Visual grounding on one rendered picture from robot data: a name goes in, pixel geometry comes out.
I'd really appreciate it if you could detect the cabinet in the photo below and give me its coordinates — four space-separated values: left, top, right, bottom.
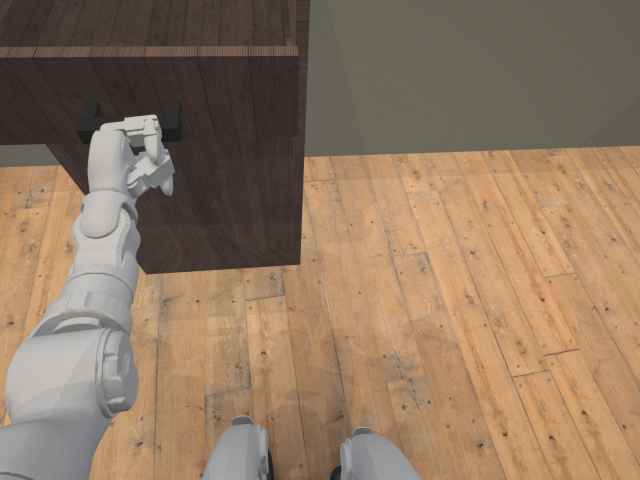
0 0 310 274

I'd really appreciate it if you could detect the drawer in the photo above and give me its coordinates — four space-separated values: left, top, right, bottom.
0 0 299 145

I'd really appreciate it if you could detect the left robot forearm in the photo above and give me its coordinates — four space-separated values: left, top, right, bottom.
4 191 141 420

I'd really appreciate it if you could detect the robot right thigh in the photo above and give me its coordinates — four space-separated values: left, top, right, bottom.
340 434 422 480

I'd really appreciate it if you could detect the robot left thigh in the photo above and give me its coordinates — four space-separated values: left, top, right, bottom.
201 424 268 480

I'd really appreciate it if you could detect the left robot hand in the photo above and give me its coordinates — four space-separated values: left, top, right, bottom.
88 115 175 206

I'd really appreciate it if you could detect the robot left upper arm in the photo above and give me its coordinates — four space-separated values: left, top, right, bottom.
0 327 139 480

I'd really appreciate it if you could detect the handle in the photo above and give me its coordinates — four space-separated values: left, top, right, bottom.
75 100 183 144

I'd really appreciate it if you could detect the robot thigh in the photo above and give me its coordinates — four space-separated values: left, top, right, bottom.
340 434 422 480
201 424 268 480

